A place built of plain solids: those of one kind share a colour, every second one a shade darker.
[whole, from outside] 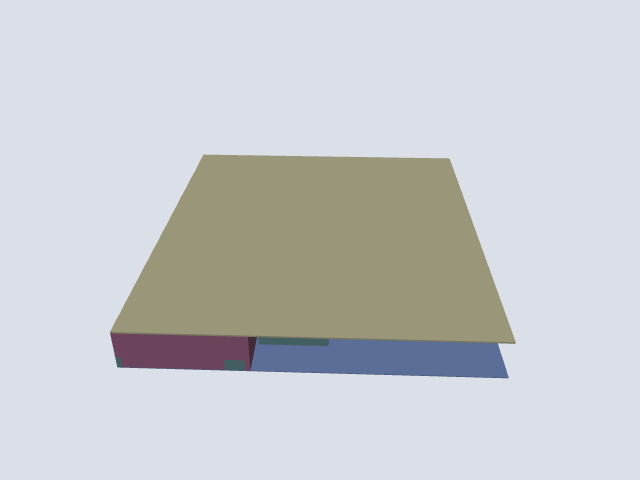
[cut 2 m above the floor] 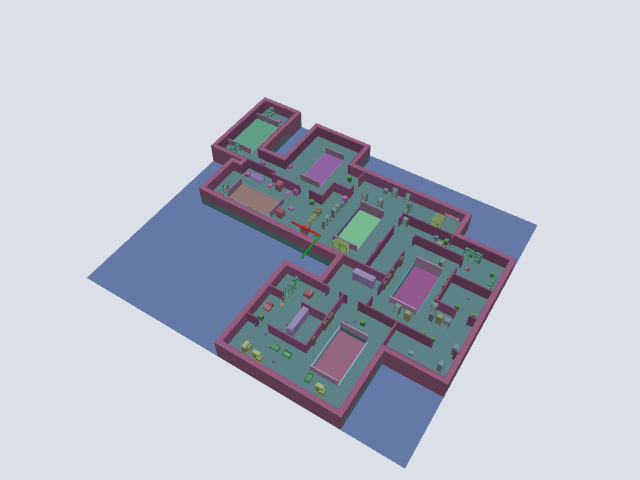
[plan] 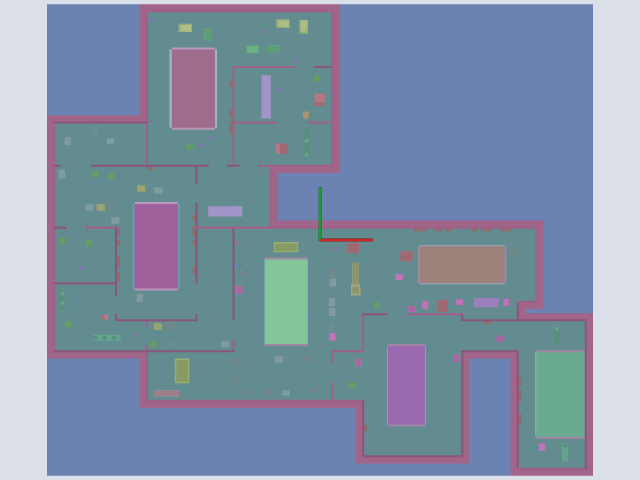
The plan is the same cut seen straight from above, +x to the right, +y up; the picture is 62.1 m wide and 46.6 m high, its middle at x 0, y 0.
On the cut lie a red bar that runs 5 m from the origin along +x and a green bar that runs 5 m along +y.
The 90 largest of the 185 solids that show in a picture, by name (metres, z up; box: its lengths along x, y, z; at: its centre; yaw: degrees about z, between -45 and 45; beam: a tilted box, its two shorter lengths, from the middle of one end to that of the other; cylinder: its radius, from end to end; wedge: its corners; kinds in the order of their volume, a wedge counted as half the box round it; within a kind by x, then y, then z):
{
 "floor_1": {"box": [8.3, 8.2, 1.5], "at": [-22.35, -0.6, -0.75]},
 "floor_2": {"box": [11.9, 1.2, 1.5], "at": [-20.55, 11.5, -0.75]},
 "floor_3": {"box": [2.9, 6.4, 1.5], "at": [-16.05, 15.3, -0.75]},
 "floor_4": {"box": [21.0, 5.4, 1.5], "at": [-16.0, -7.4, -0.75]},
 "floor_5": {"box": [22.4, 3.0, 1.5], "at": [-15.3, 5.0, -0.75]},
 "floor_6": {"box": [28.4, 4.4, 1.5], "at": [-12.3, 8.7, -0.75]},
 "floor_7": {"box": [33.0, 1.2, 1.5], "at": [-10.0, -10.9, -0.75]},
 "floor_8": {"box": [8.1, 2.8, 1.5], "at": [-9.55, -3.3, -0.75]},
 "floor_9": {"box": [9.5, 1.6, 1.5], "at": [-8.85, 2.7, -0.75]},
 "floor_10": {"box": [19.4, 4.4, 1.5], "at": [-7.8, 20.7, -0.75]},
 "floor_11": {"box": [24.0, 4.8, 1.5], "at": [-5.5, -13.9, -0.75]},
 "floor_12": {"box": [11.9, 7.6, 1.5], "at": [-4.05, 14.7, -0.75]},
 "floor_13": {"box": [23.3, 1.4, 1.5], "at": [-1.95, -1.2, -0.75]},
 "floor_14": {"box": [53.0, 0.2, 1.5], "at": [0.0, -10.2, -0.75]},
 "floor_15": {"box": [35.3, 2.4, 1.5], "at": [4.05, 0.7, -0.75]},
 "floor_16": {"box": [10.8, 2.4, 1.5], "at": [4.3, -3.1, -0.75]},
 "floor_17": {"box": [3.0, 1.6, 1.5], "at": [5.0, -17.1, -0.75]},
 "floor_18": {"box": [11.0, 3.8, 1.5], "at": [9.0, -19.8, -0.75]},
 "floor_19": {"box": [21.0, 0.4, 1.5], "at": [9.4, -6.9, -0.75]},
 "floor_20": {"box": [22.8, 2.4, 1.5], "at": [10.3, -5.5, -0.75]},
 "floor_21": {"box": [4.2, 6.4, 1.5], "at": [12.4, -14.7, -0.75]},
 "floor_22": {"box": [27.6, 3.0, 1.5], "at": [12.7, -8.6, -0.75]},
 "floor_23": {"box": [10.6, 0.6, 1.5], "at": [15.6, -11.2, -0.75]},
 "floor_24": {"box": [16.2, 0.6, 1.5], "at": [18.4, -10.6, -0.75]},
 "floor_25": {"box": [2.4, 7.6, 1.5], "at": [19.7, -15.3, -0.75]},
 "floor_26": {"box": [3.8, 3.8, 1.5], "at": [19.8, -2.4, -0.75]},
 "floor_27": {"box": [8.0, 3.8, 1.5], "at": [22.5, -21.0, -0.75]},
 "wall_rim_1": {"box": [0.6, 22.4, 5.0], "at": [-26.2, 0.3, 1.0]},
 "wall_rim_2": {"box": [9.6, 0.6, 5.0], "at": [-21.7, -11.2, 1.0]},
 "wall_rim_3": {"box": [9.6, 0.6, 5.0], "at": [-21.7, 11.8, 1.0]},
 "wall_rim_4": {"box": [0.6, 4.2, 5.0], "at": [-17.2, -13.6, 1.0]},
 "wall_rim_5": {"box": [0.6, 10.2, 5.0], "at": [-17.2, 17.2, 1.0]},
 "wall_rim_6": {"box": [19.4, 0.6, 5.0], "at": [-7.8, 22.6, 1.0]},
 "wall_rim_7": {"box": [21.6, 0.6, 5.0], "at": [-6.7, -16.0, 1.0]},
 "wall_rim_8": {"box": [0.6, 4.6, 5.0], "at": [-4.4, 4.2, 1.0]},
 "wall_rim_9": {"box": [6.6, 0.6, 5.0], "at": [-1.4, 6.8, 1.0]},
 "wall_rim_10": {"box": [0.6, 15.2, 5.0], "at": [1.6, 14.7, 1.0]},
 "wall_rim_11": {"box": [0.6, 4.8, 5.0], "at": [3.8, -18.7, 1.0]},
 "wall_rim_12": {"box": [26.4, 0.6, 5.0], "at": [8.5, 1.6, 1.0]},
 "wall_rim_13": {"box": [11.0, 0.6, 5.0], "at": [9.0, -21.4, 1.0]},
 "wall_rim_14": {"box": [0.6, 9.6, 5.0], "at": [14.2, -16.3, 1.0]},
 "wall_rim_15": {"box": [5.2, 0.6, 5.0], "at": [16.5, -11.2, 1.0]},
 "wall_rim_16": {"box": [0.6, 10.8, 5.0], "at": [18.8, -16.9, 1.0]},
 "wall_rim_17": {"box": [2.4, 0.6, 5.0], "at": [20.5, -6.4, 1.0]},
 "wall_rim_18": {"box": [0.6, 7.4, 5.0], "at": [21.4, -2.4, 1.0]},
 "wall_rim_19": {"box": [8.0, 0.6, 5.0], "at": [22.5, -22.6, 1.0]},
 "wall_rim_20": {"box": [7.2, 0.6, 5.0], "at": [22.9, -7.4, 1.0]},
 "wall_rim_21": {"box": [0.6, 14.6, 5.0], "at": [26.2, -15.0, 1.0]},
 "ceil_all_1": {"box": [53.0, 45.8, 0.2], "at": [0.0, 0.0, 3.6]},
 "wall_1": {"box": [0.2, 22.4, 5.0], "at": [-25.8, 0.3, 1.0]},
 "wall_2": {"box": [6.2, 0.2, 5.0], "at": [-22.8, -4.2, 1.0]},
 "wall_3": {"box": [9.2, 0.2, 5.0], "at": [-21.3, 11.4, 1.0]},
 "wall_4": {"box": [0.2, 6.7, 5.0], "at": [-19.8, -2.05, 1.0]},
 "wall_5": {"box": [17.6, 0.2, 5.0], "at": [-17.1, -10.8, 1.0]},
 "wall_6": {"box": [0.2, 5.5, 5.0], "at": [-16.8, -12.95, 1.0]},
 "wall_7": {"box": [0.2, 15.2, 5.0], "at": [-16.8, 14.7, 1.0]},
 "wall_8": {"box": [11.4, 0.2, 5.0], "at": [-16.5, 7.2, 1.0]},
 "wall_9": {"box": [8.0, 0.2, 5.0], "at": [-15.9, -7.8, 1.0]},
 "wall_10": {"box": [0.2, 7.8, 5.0], "at": [-12.0, -0.3, 1.0]},
 "wall_11": {"box": [0.2, 9.1, 5.0], "at": [-8.4, -3.25, 1.0]},
 "wall_12": {"box": [0.2, 9.8, 5.0], "at": [-8.4, 12.0, 1.0]},
 "wall_13": {"box": [18.2, 0.2, 5.0], "at": [-7.8, 22.2, 1.0]},
 "wall_14": {"box": [4.3, 0.2, 5.0], "at": [-6.35, 11.4, 1.0]},
 "wall_15": {"box": [21.2, 0.2, 5.0], "at": [-6.3, -15.6, 1.0]},
 "wall_16": {"box": [6.1, 0.2, 5.0], "at": [-5.45, 16.8, 1.0]},
 "wall_17": {"box": [0.2, 6.2, 5.0], "at": [-4.8, 4.2, 1.0]},
 "wall_18": {"box": [7.3, 0.2, 5.0], "at": [-2.35, 7.2, 1.0]},
 "wall_19": {"box": [0.2, 15.2, 5.0], "at": [1.2, 14.7, 1.0]},
 "wall_20": {"box": [3.2, 0.2, 5.0], "at": [2.7, -10.8, 1.0]},
 "wall_21": {"box": [0.2, 5.6, 5.0], "at": [4.2, -18.3, 1.0]},
 "wall_22": {"box": [0.2, 3.8, 5.0], "at": [4.2, -9.0, 1.0]},
 "wall_23": {"box": [33.2, 0.2, 5.0], "at": [4.5, 1.2, 1.0]},
 "wall_24": {"box": [9.8, 0.2, 5.0], "at": [9.0, -21.0, 1.0]},
 "wall_25": {"box": [5.5, 0.2, 5.0], "at": [11.15, -7.2, 1.0]},
 "wall_26": {"box": [0.2, 10.4, 5.0], "at": [13.8, -15.9, 1.0]},
 "wall_27": {"box": [5.6, 0.2, 5.0], "at": [16.5, -10.8, 1.0]},
 "wall_28": {"box": [0.2, 11.6, 5.0], "at": [19.2, -16.5, 1.0]},
 "wall_29": {"box": [12.2, 0.2, 5.0], "at": [19.8, -7.8, 1.0]},
 "wall_30": {"box": [0.2, 7.4, 5.0], "at": [21.0, -2.4, 1.0]},
 "wall_31": {"box": [6.8, 0.2, 5.0], "at": [22.5, -22.2, 1.0]},
 "wall_32": {"box": [0.2, 14.6, 5.0], "at": [25.8, -15.0, 1.0]},
 "floor_base_1": {"box": [53.0, 45.8, 0.1], "at": [0.0, 0.0, -1.55]},
 "floor_dock_well_1": {"box": [4.7, 8.2, 1.5], "at": [23.35, -15.0, -0.75]},
 "floor_sorter_bed_1": {"box": [3.6, 7.6, 1.5], "at": [8.4, -14.1, -0.75]},
 "floor_belt_bed_1": {"box": [8.2, 3.6, 1.36], "at": [13.8, -2.4, -0.82]},
 "floor_cooler_base_1": {"box": [4.2, 8.2, 0.7], "at": [-3.3, -6.0, -1.15]},
 "floor_mixer_bed_1": {"box": [4.2, 7.6, 0.62], "at": [-12.3, 14.7, -1.19]},
 "floor_prover_bed_1": {"box": [4.2, 8.2, 0.56], "at": [-15.9, -0.6, -1.22]},
 "machine_1": {"box": [3.3, 1.0, 1.7], "at": [-9.2, 2.77, 1.15]},
 "machine_2": {"box": [0.9, 4.2, 1.65], "at": [-5.23, 13.9, 1.07]}
}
